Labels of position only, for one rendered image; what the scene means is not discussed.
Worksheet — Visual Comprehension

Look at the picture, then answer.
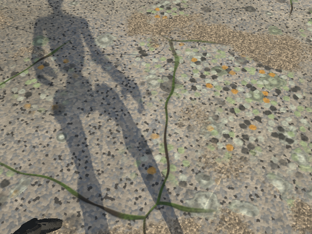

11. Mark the left robot hand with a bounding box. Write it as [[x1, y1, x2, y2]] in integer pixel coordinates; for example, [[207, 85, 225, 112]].
[[11, 217, 62, 234]]

